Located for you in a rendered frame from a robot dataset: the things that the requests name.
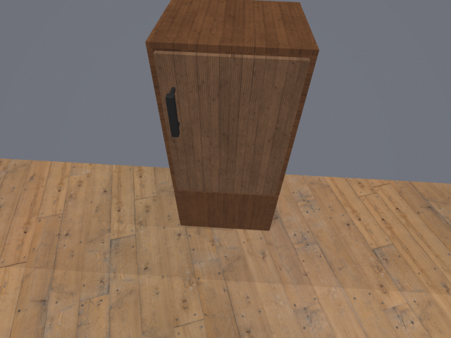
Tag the handle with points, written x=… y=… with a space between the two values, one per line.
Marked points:
x=172 y=113

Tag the cupboard door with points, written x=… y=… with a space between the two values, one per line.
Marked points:
x=236 y=115

